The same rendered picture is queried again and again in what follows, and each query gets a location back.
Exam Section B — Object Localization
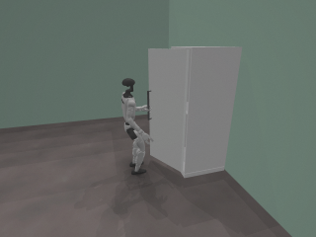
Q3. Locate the handle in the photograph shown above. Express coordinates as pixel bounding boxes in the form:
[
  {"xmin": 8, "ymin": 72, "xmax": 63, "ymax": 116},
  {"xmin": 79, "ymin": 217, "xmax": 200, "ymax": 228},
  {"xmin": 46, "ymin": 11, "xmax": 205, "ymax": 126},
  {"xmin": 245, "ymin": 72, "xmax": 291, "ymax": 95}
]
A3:
[{"xmin": 147, "ymin": 90, "xmax": 151, "ymax": 120}]

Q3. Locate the fridge door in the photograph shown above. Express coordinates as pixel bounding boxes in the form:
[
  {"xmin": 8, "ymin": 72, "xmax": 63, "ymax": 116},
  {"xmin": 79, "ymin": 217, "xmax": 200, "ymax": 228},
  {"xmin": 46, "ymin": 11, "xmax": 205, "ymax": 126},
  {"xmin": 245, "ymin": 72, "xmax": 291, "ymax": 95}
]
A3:
[{"xmin": 148, "ymin": 48, "xmax": 190, "ymax": 172}]

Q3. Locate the robot right upper arm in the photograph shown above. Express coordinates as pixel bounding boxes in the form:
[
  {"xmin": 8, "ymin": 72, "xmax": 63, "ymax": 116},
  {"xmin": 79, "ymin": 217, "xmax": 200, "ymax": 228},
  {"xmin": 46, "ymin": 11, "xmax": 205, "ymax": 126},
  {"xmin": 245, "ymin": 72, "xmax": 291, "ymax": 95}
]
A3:
[{"xmin": 125, "ymin": 98, "xmax": 135, "ymax": 122}]

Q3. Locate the left robot shin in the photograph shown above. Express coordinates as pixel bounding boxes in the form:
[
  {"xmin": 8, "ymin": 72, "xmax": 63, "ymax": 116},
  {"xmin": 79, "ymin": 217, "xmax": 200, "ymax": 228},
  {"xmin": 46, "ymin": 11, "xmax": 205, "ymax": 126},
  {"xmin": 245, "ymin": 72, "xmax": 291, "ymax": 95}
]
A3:
[{"xmin": 132, "ymin": 146, "xmax": 138, "ymax": 164}]

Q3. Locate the robot right forearm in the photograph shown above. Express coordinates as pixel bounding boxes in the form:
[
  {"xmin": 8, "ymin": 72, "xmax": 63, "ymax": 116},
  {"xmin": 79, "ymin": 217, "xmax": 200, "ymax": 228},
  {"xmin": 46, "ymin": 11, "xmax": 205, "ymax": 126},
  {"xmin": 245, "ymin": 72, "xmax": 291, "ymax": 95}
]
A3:
[{"xmin": 127, "ymin": 118, "xmax": 144, "ymax": 136}]

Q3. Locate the robot left hand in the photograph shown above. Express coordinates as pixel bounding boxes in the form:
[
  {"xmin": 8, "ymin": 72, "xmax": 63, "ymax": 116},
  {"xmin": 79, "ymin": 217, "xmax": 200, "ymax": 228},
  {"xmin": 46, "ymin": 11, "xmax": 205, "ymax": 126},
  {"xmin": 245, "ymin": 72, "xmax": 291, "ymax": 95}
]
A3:
[{"xmin": 141, "ymin": 105, "xmax": 152, "ymax": 113}]

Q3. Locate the right robot thigh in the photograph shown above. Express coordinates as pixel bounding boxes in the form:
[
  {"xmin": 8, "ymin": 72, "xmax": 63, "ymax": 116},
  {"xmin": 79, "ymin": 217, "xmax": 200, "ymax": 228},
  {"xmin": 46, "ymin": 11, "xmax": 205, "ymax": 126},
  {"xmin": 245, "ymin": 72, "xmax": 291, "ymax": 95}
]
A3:
[{"xmin": 128, "ymin": 128, "xmax": 145, "ymax": 155}]

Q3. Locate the robot right hand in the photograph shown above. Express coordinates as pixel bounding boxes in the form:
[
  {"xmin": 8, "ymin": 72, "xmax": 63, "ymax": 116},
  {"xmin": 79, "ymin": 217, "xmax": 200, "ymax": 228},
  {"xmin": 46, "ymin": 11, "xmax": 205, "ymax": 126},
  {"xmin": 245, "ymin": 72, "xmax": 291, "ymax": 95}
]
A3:
[{"xmin": 141, "ymin": 132, "xmax": 154, "ymax": 145}]

